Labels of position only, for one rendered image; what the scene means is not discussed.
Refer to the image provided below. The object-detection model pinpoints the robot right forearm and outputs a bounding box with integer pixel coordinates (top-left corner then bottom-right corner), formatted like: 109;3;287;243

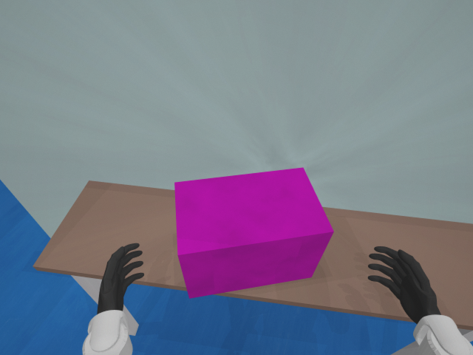
413;314;473;355

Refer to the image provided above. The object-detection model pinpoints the carton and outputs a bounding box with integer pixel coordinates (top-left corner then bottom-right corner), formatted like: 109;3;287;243
174;167;334;299

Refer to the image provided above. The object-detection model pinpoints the left robot hand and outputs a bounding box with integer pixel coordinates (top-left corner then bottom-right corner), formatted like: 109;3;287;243
97;243;144;314

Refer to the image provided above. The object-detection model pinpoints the table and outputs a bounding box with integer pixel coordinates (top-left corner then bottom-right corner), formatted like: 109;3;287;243
33;180;473;355

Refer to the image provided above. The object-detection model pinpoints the right robot hand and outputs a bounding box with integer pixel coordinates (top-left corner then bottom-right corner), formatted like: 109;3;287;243
368;246;441;324

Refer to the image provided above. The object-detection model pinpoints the robot left forearm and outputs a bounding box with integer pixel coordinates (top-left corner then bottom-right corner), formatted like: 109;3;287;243
82;310;133;355

